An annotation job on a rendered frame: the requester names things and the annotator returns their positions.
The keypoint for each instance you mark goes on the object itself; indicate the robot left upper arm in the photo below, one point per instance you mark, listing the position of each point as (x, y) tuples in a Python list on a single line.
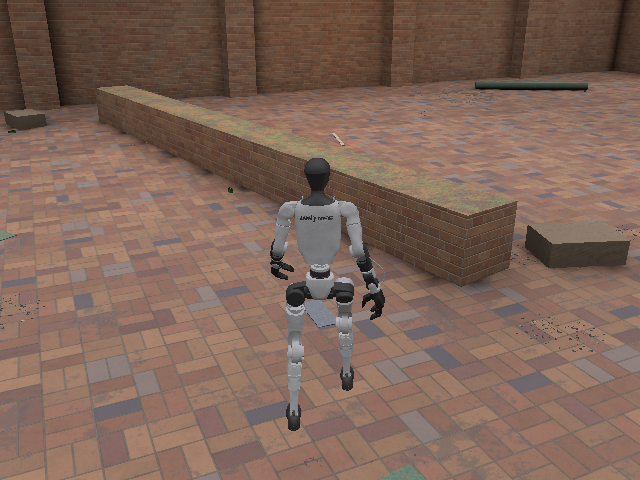
[(286, 212)]

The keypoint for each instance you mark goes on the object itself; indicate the robot left thigh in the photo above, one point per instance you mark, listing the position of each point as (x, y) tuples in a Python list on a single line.
[(295, 311)]

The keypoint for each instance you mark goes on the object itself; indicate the left robot foot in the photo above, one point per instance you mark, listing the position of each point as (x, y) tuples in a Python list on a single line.
[(293, 421)]

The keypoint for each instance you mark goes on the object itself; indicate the robot left forearm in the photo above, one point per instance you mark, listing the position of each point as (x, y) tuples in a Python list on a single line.
[(276, 259)]

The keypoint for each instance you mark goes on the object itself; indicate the robot right forearm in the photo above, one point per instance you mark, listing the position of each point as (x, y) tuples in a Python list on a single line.
[(367, 271)]

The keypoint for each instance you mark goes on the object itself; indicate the robot right hand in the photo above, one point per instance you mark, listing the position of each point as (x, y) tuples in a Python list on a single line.
[(379, 300)]

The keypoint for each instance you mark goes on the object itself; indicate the robot left hand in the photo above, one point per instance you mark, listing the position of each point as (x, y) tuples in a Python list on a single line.
[(280, 275)]

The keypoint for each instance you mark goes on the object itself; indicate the robot right upper arm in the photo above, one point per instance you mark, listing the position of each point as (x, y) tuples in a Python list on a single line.
[(350, 211)]

